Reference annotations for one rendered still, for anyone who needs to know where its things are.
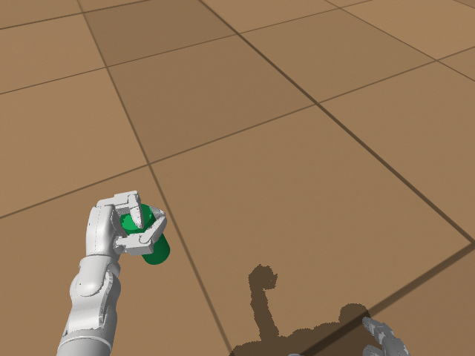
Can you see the left robot arm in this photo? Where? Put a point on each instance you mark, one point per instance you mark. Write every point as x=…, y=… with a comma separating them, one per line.
x=92, y=322

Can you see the left robot hand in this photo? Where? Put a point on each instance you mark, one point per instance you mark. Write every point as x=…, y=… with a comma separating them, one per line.
x=105, y=235

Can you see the right robot hand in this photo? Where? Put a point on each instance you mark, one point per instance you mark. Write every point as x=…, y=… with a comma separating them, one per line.
x=391, y=346

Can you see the can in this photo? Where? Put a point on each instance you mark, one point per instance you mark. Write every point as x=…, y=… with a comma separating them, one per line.
x=161, y=247

